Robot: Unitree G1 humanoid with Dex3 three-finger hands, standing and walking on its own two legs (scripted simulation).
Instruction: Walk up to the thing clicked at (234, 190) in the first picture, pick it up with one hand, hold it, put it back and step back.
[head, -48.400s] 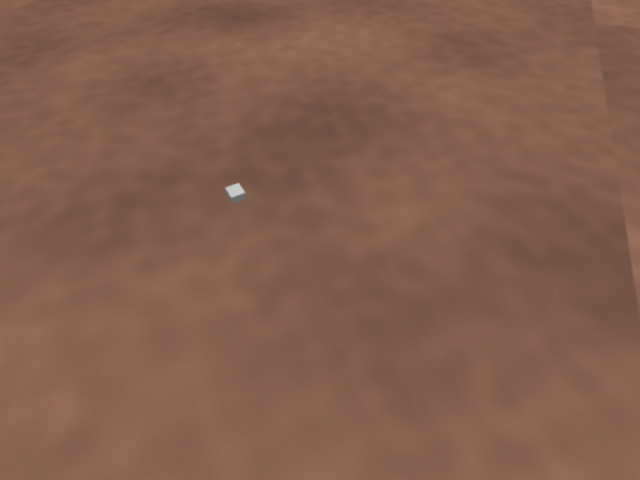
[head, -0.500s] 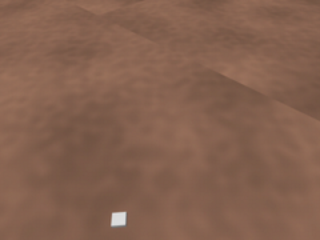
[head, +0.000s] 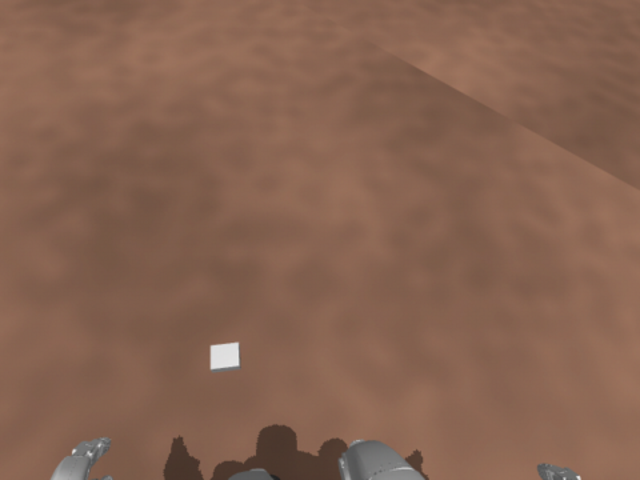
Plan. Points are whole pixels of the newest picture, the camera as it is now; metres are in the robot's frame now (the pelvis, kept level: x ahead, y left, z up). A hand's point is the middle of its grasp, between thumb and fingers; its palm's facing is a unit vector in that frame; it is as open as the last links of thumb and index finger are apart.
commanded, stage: step back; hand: left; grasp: from above
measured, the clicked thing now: (225, 357) +0.47 +0.23 -0.75
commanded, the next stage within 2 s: none
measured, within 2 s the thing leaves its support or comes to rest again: neither
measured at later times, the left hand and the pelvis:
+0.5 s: hand out of the picture -0.01 +0.23 -0.13, palm faces -0.01 -0.91 -0.41, open 7.4 cm; pelvis -0.13 -0.03 +0.00, yaw -1 degrees
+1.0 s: hand out of the picture -0.20 +0.23 -0.16, palm faces -0.04 -0.91 -0.41, open 7.4 cm; pelvis -0.30 -0.05 -0.02, yaw -3 degrees
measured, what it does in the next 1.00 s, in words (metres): walks backwards: right foot, then left foot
